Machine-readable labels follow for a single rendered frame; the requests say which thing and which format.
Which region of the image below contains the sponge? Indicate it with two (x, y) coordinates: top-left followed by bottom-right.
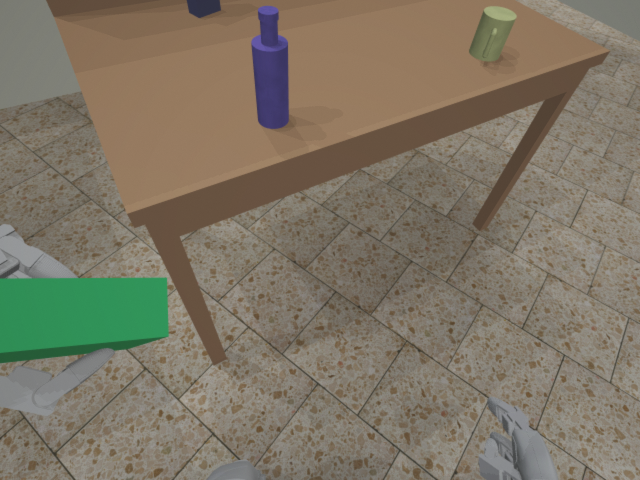
(0, 278), (169, 363)

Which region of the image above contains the table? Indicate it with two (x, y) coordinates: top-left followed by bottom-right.
(46, 0), (610, 365)

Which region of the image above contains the left robot hand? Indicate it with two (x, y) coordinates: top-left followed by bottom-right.
(0, 224), (115, 416)

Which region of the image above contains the right robot hand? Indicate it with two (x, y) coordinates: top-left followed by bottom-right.
(479, 397), (558, 480)

